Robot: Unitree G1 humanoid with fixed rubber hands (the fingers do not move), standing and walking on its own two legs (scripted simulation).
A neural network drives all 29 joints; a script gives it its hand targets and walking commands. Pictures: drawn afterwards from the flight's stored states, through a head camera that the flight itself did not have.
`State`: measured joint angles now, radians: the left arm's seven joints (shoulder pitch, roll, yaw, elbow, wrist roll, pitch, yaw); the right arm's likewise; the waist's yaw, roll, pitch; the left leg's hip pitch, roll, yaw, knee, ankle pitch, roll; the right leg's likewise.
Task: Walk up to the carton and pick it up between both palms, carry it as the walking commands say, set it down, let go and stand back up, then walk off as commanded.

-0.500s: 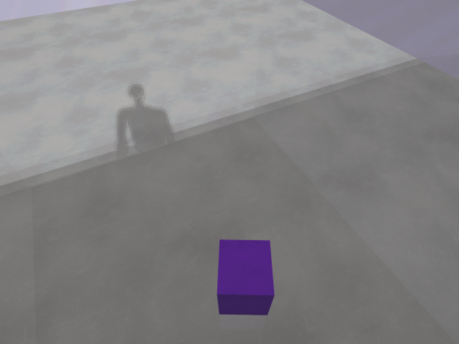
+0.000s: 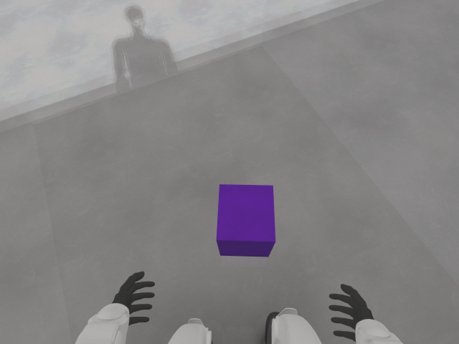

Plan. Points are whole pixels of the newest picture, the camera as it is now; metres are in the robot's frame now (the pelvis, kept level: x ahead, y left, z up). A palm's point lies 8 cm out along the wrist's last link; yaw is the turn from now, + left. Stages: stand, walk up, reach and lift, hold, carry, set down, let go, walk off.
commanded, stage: reach and lift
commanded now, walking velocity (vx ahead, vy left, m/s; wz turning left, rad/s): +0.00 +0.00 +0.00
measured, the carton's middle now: (245, 222) +0.51 -0.01 -0.61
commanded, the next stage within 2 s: none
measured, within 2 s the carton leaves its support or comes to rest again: neither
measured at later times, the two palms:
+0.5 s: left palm (144, 265) +0.26 +0.20 -0.13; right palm (342, 265) +0.27 -0.20 -0.14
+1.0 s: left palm (167, 203) +0.41 +0.18 -0.16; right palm (332, 204) +0.42 -0.21 -0.16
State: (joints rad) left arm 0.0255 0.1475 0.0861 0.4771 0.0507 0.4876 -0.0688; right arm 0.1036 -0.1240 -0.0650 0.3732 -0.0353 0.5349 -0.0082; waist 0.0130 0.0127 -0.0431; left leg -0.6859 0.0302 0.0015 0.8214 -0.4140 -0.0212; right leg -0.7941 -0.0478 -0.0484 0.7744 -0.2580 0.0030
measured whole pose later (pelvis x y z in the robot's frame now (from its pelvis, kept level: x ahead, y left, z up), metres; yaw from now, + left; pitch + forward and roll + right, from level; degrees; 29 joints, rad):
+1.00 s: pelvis -0.05 -0.01 -0.07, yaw +2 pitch +38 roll +3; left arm -0.94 0.17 0.30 0.90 -0.01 0.18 0.07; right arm -0.96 -0.22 -0.24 0.89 -0.04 0.20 -0.07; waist 0.00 0.01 -0.08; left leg -1.36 0.01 0.01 1.12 -0.41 -0.04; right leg -1.47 -0.06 -0.01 1.05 -0.24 -0.01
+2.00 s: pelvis -0.07 +0.00 -0.24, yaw +4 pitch +49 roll +3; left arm -1.30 0.23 0.24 0.91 -0.07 0.16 0.15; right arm -1.37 -0.36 -0.28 1.04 0.02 0.13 -0.05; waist -0.01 0.01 0.02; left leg -2.02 -0.02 -0.01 1.78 -0.61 -0.05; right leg -2.15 -0.05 0.04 1.69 -0.40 0.01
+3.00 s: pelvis -0.10 +0.00 -0.36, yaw +5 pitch +34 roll +1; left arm -1.60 0.31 0.06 1.15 -0.22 0.10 0.14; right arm -1.65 -0.47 -0.12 1.29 0.18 0.05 -0.06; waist -0.02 0.04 0.47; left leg -2.14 -0.07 -0.03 2.21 -0.66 -0.06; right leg -2.27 -0.07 0.06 2.10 -0.43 0.02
